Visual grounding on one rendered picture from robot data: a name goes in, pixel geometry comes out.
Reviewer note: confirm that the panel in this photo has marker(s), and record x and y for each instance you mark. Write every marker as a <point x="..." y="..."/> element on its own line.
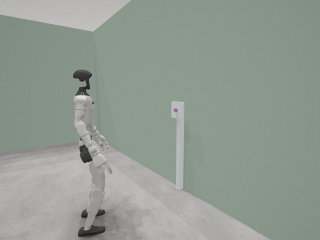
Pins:
<point x="179" y="115"/>

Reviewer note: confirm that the robot left hand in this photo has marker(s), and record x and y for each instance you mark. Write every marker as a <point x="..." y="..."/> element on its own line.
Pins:
<point x="99" y="141"/>

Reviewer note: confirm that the humanoid robot torso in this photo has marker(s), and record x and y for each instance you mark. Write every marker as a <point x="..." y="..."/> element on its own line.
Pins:
<point x="88" y="118"/>

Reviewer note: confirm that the left robot forearm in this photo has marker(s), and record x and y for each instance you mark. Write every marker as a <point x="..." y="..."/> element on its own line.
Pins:
<point x="95" y="133"/>

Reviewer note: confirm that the robot right hand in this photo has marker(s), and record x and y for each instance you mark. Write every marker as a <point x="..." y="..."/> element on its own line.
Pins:
<point x="99" y="161"/>

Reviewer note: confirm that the robot right upper arm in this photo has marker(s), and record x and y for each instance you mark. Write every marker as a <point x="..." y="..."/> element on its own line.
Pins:
<point x="81" y="103"/>

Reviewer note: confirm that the right robot forearm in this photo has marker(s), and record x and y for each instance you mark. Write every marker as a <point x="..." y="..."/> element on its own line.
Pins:
<point x="84" y="135"/>

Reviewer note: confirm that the robot right thigh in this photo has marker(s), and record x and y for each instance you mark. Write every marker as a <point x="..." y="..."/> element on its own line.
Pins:
<point x="86" y="157"/>

